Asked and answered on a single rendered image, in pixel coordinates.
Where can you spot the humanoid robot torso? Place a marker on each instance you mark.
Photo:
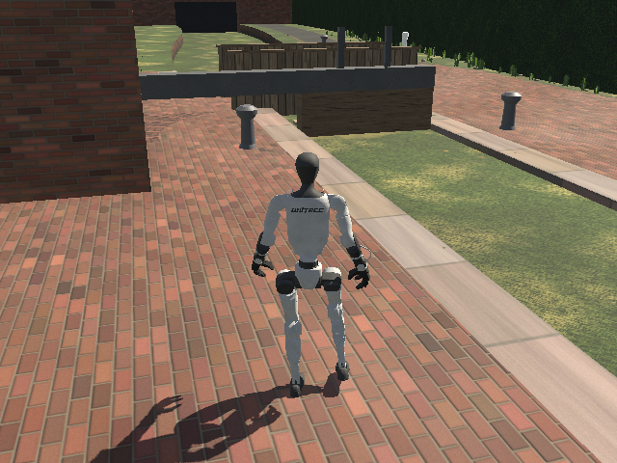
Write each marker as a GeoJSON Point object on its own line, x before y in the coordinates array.
{"type": "Point", "coordinates": [308, 231]}

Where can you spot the robot right shin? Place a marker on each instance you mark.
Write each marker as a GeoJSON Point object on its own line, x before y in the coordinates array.
{"type": "Point", "coordinates": [338, 330]}

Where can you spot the right robot upper arm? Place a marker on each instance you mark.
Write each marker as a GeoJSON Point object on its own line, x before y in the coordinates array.
{"type": "Point", "coordinates": [344, 221]}

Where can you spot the left robot hand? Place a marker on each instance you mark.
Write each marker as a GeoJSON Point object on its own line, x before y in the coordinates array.
{"type": "Point", "coordinates": [256, 269]}

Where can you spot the left robot upper arm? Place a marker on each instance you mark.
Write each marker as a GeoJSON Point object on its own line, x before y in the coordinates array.
{"type": "Point", "coordinates": [272, 219]}

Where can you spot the right robot hand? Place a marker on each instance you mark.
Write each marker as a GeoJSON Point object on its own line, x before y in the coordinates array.
{"type": "Point", "coordinates": [360, 274]}

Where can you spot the right robot forearm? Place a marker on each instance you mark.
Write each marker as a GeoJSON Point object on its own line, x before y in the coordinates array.
{"type": "Point", "coordinates": [356, 255]}

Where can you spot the left robot forearm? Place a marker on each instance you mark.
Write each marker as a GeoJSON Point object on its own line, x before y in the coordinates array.
{"type": "Point", "coordinates": [260, 251]}

